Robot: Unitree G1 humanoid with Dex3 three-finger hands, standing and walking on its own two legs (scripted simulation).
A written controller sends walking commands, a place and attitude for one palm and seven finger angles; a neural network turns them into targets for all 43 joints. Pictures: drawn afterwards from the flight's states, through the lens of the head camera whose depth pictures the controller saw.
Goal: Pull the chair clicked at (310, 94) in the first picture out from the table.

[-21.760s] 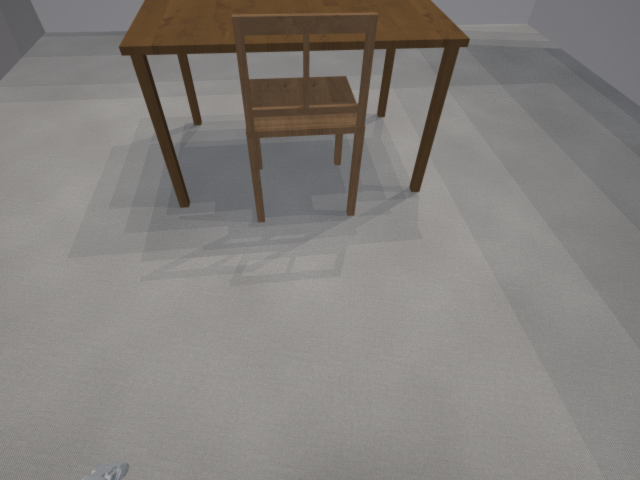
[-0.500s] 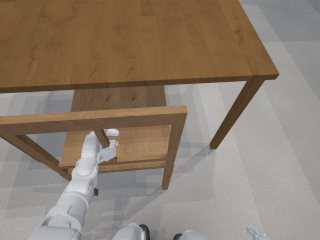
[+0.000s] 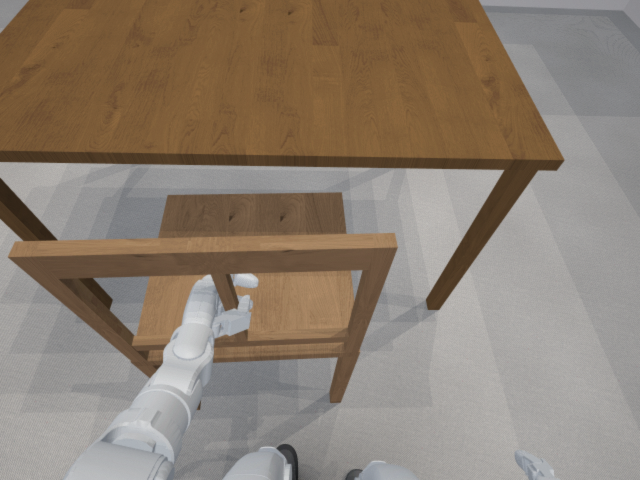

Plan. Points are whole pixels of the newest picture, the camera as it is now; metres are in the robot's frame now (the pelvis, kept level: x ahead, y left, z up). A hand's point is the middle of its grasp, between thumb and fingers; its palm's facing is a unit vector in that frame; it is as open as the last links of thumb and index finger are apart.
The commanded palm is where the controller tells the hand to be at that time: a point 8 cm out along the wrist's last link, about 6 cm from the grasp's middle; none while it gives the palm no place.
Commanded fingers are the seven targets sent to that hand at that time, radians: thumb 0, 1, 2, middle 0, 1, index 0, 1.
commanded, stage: step backward, pulling the chair out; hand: left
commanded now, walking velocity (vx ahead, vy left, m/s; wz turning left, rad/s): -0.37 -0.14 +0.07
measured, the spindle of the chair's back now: (232, 307) +0.36 +0.14 -0.09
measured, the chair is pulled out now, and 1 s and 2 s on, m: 0.17 0.33 0.55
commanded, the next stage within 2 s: stop walking, hand still on the chair in 1.78 s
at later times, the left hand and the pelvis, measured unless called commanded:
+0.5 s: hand (247, 354) +0.28 +0.11 -0.07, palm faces +0.05 -0.98 -0.21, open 5.2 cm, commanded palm +0.28 +0.16 -0.07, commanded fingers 0.00 0.90 0.90 -0.50 -1.45 -0.50 -1.45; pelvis -0.05 -0.05 +0.00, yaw +1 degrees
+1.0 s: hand (243, 429) +0.19 +0.10 -0.07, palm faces +0.02 -0.98 -0.17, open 5.1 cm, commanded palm +0.18 +0.15 -0.06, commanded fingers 0.00 0.90 0.90 -0.50 -1.45 -0.50 -1.45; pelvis -0.16 -0.04 +0.00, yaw +4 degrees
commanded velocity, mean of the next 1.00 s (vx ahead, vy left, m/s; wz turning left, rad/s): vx -0.38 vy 0.05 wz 0.05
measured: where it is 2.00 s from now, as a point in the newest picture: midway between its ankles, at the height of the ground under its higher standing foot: outside the picture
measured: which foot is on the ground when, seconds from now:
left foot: down 0.00-0.34, up 0.36-0.50, down 0.52-0.72, up 0.74-0.88, down 0.90-1.00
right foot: up 0.00-0.26, down 0.28-0.92, up 0.94-1.00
